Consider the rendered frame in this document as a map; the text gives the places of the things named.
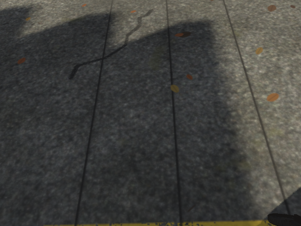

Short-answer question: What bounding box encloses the right robot hand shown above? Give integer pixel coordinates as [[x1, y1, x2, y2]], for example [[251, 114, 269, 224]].
[[267, 213, 301, 226]]

